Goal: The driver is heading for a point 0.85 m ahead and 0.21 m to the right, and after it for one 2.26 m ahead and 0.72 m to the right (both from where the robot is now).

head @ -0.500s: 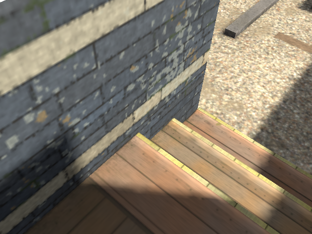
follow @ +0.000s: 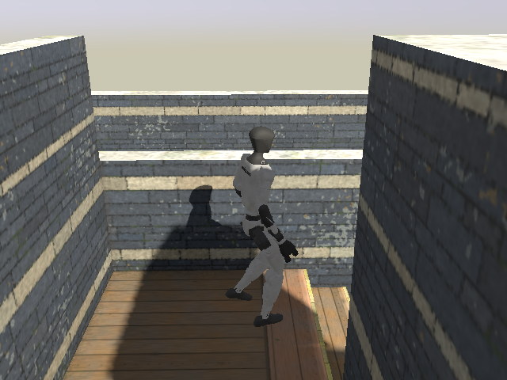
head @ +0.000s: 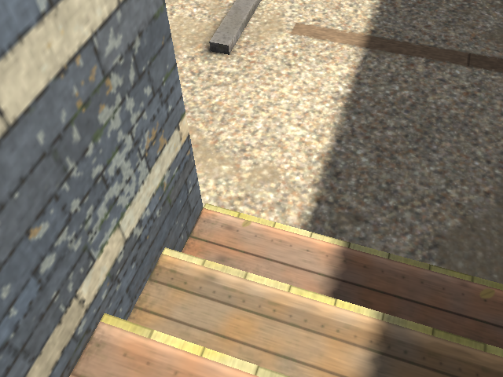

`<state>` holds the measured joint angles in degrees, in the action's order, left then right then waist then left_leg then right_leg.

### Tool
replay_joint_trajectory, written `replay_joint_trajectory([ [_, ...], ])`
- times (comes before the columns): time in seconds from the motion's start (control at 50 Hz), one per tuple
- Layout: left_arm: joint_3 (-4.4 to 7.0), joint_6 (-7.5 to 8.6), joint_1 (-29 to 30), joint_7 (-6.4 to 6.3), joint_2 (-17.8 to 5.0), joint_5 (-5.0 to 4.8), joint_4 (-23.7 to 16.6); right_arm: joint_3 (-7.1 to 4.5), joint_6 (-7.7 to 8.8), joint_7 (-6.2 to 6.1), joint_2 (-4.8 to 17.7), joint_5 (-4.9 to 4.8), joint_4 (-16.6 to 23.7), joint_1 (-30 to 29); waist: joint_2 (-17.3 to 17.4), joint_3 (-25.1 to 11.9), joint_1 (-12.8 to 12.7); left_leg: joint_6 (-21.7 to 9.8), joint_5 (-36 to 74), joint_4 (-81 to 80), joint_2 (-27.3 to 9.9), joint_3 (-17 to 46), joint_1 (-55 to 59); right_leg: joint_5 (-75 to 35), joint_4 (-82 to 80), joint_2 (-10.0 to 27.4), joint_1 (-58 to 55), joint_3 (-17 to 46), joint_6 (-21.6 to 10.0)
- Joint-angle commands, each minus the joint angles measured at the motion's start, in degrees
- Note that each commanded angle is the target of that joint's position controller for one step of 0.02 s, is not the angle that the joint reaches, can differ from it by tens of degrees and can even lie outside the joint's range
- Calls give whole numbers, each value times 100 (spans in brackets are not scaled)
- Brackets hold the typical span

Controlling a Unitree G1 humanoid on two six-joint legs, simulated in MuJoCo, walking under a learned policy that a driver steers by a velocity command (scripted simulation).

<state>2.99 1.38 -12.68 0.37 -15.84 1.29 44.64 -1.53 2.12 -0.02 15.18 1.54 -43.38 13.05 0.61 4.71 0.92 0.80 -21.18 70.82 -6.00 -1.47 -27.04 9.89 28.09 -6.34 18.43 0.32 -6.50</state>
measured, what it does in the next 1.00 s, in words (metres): walks ahead: left foot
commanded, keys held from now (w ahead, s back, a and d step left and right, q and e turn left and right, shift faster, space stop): w+e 0.30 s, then w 0.70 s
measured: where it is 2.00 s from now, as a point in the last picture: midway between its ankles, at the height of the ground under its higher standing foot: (322, 242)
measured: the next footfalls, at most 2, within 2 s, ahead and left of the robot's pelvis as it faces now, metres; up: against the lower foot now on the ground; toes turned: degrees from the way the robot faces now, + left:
left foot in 0.38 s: +0.37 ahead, +0.10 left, +0.00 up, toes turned -14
right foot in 1.04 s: +0.58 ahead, -0.23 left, -0.17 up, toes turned -16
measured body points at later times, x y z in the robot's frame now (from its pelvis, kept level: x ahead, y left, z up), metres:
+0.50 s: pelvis +0.27 +0.03 +0.00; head +0.28 +0.04 +0.45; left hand +0.38 +0.30 -0.13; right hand +0.30 -0.26 -0.11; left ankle +0.33 +0.11 -0.73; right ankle +0.13 -0.07 -0.65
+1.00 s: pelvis +0.48 -0.08 -0.08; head +0.47 -0.09 +0.37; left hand +0.73 +0.10 -0.16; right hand +0.33 -0.30 -0.22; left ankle +0.33 +0.10 -0.73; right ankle +0.57 -0.23 -0.81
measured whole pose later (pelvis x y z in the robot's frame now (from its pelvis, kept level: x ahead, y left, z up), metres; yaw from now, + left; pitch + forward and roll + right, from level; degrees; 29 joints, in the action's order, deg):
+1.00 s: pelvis +0.48 -0.08 -0.08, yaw -14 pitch +0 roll +3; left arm 2.9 0.2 -4.6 2.2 -14.4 1.0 44.2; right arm -1.9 3.0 -3.8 13.1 1.8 -52.7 32.1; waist -2.1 -0.9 6.3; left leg 0.9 -45.9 52.5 0.5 -0.5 -5.5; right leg -28.0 25.8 3.0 24.6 2.5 -2.7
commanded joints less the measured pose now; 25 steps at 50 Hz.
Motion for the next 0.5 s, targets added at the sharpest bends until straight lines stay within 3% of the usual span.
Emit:
replay_joint_trajectory([
  [0.02, 209, 207, -333, -25, -775, -56, -289, -154, -203, 21, 524, 94, 279, 526, -271, -823, 163, 101, 147, -556, -82, 131, -460, -2466, -1179, 1446, -921, 1665, -956],
  [0.1, 218, 222, -627, 1, -838, -78, -240, -170, -278, 14, 463, 45, 504, -212, -334, -429, -38, 219, 1089, -1687, -8, 131, -859, -1571, -1503, 1284, -764, 1784, -900],
  [0.16, 245, 200, -1138, -28, -876, -152, -64, -177, -245, -37, 480, 38, 679, -789, -438, -300, -296, 208, 1715, -2476, 102, 213, -1132, -1728, -1353, 1288, -1188, 1909, -757],
  [0.26, 271, 94, -1459, -97, -997, -98, -81, -146, -146, 13, 516, -22, 954, -1470, -530, -258, -556, 111, 1849, -3343, 443, 173, -1006, -2495, -877, 1249, -1628, 2173, -718],
  [0.3, 292, 45, -1348, -125, -1063, -49, -135, -134, -92, 35, 553, 7, 904, -1183, -608, -287, -399, -9, 1555, -3213, 585, 120, -267, -3058, -684, 1227, -1263, 2189, -653],
  [0.32, 300, 61, -1132, -150, -1122, -50, -195, -168, -87, -22, 688, -48, 819, -781, -603, -261, -157, -58, 1364, -3482, 608, 206, 382, -3154, -604, 1183, -1020, 2161, -505],
  [0.34, 304, 94, -978, -162, -1191, -34, -229, -236, -76, -61, 858, -22, 631, -191, -575, -388, 85, -151, 1130, -3629, 762, 145, 1159, -3531, -310, 1122, -852, 2176, -372],
  [0.36, 286, 123, -866, -158, -1174, -49, -203, -284, -34, -95, 930, -9, 440, 568, -343, -621, 506, -259, 1140, -4080, 758, 143, 1936, -3597, 538, 908, -789, 1969, -219],
  [0.38, 179, 160, -981, -133, -836, -124, -269, -351, 30, -146, 1245, 79, 374, 1356, 378, -1299, 791, -525, 334, -4516, -175, 1115, 2960, -2487, 2145, 533, -446, 1533, -25],
  [0.4, 61, 190, -1468, -90, -230, -46, -298, -310, 38, -199, 1450, 86, 425, 1437, 1265, -1625, 341, -925, 217, -4933, -1490, 3078, 3784, 2018, 3745, -279, 698, 1097, 151],
  [0.42, 129, 186, -2168, -52, -587, -2, -137, -392, -36, -135, 1563, -23, 262, 1401, 1808, -1576, 121, -1618, -173, -5433, -1805, 4915, 3495, 2244, 4419, -457, 1590, 1185, 166],
  [0.44, 196, 136, -1780, -43, -873, 54, -9, -308, -59, -89, 1020, -88, 355, 870, 837, -791, -1, -1646, -390, -5483, -1648, 4204, 2769, 1617, 4592, -73, 1728, 1337, 179],
  [0.46, 217, 115, -1173, -13, -924, 42, -98, -232, -48, -41, 706, -112, 349, 578, 214, -402, 71, -1580, -102, -5516, -1295, 3316, 2214, 1336, 4317, 61, 1582, 1193, 190],
  [0.48, 194, 68, -1003, -5, -775, 52, -146, -205, -6, 0, 638, -64, 275, 492, 165, -281, -24, -1420, 373, -5588, -1047, 2694, 1954, 1227, 3956, 193, 1427, 1167, 235],
  [0.5, 177, -17, -1048, -4, -708, 90, -129, -201, 36, -5, 715, -86, 151, 593, 339, -250, -73, -1359, 1108, -5607, -888, 2347, 1843, 1109, 3692, 245, 1239, 1182, 310],
])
